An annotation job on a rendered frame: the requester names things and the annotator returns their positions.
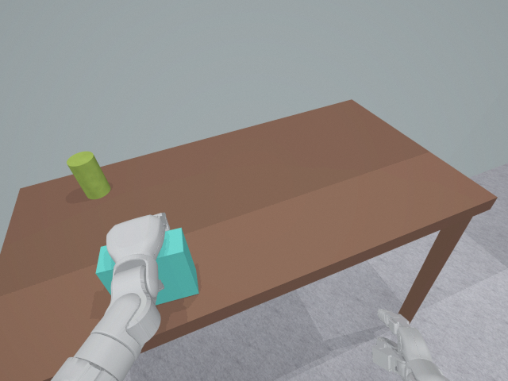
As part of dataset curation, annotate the right robot forearm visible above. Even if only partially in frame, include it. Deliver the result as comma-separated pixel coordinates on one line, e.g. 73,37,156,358
404,359,449,381

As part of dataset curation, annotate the left robot forearm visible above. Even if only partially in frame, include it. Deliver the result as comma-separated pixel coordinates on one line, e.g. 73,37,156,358
51,254,161,381

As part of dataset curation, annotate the robot right hand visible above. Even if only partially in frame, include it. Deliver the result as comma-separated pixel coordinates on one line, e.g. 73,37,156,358
372,309,433,381

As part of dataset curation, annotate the table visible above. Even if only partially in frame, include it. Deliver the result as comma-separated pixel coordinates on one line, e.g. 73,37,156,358
0,99,498,381

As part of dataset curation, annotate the robot left hand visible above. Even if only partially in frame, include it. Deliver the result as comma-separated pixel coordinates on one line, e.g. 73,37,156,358
106,213,170,292

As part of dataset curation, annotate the sponge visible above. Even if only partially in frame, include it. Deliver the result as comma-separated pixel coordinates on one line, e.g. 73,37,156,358
95,228,199,305

